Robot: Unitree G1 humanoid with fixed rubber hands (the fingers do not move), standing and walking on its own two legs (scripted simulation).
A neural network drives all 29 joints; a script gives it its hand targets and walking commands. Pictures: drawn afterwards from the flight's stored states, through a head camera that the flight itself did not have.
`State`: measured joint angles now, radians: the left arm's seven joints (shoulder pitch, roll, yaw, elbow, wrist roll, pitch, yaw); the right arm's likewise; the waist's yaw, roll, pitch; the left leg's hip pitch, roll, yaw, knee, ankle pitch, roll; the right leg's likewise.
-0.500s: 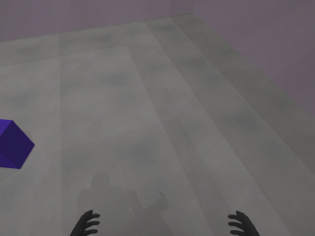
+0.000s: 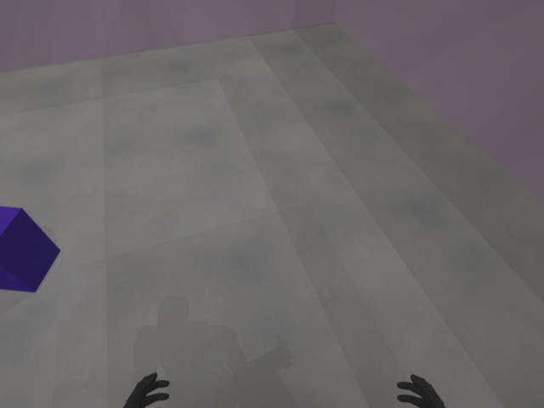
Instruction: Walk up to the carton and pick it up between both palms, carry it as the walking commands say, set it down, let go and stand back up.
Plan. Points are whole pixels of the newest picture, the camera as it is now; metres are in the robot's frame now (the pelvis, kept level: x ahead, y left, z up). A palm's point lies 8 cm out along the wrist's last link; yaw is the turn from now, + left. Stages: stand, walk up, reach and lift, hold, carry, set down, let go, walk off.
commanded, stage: stand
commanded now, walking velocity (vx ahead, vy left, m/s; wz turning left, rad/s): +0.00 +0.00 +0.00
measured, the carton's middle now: (5, 249) +0.74 +1.05 -0.61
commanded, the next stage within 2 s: walk up in 0.52 s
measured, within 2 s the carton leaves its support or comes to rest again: neither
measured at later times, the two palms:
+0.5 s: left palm out of the picture +0.09 +0.23 -0.11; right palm out of the picture +0.09 -0.23 -0.11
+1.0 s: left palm out of the picture -0.03 +0.26 -0.11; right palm out of the picture +0.12 -0.24 -0.11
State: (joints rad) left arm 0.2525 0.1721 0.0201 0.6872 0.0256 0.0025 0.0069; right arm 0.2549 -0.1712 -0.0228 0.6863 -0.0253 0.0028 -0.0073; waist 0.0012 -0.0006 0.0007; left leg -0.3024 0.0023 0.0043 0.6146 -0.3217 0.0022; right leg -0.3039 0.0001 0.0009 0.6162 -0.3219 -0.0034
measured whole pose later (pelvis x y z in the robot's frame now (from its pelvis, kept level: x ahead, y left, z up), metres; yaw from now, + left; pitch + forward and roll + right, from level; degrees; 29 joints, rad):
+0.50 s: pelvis +0.00 +0.00 +0.00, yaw +0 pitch +0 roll +0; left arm 0.27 0.17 0.03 0.76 0.02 0.00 0.02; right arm 0.27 -0.17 -0.03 0.76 -0.02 0.00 -0.02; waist 0.00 0.00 0.01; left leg -0.27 0.00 0.00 0.57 -0.30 0.00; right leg -0.27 0.00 0.00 0.57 -0.30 0.00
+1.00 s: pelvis -0.02 -0.01 +0.01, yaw +12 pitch +2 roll +0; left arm 0.30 0.24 0.06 0.84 0.04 0.00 0.05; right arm 0.25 -0.24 -0.08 0.76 -0.01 0.04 0.01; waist 0.01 0.01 0.03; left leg -0.49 0.03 0.07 0.94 -0.47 -0.03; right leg -0.27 -0.09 -0.20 0.54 -0.29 -0.01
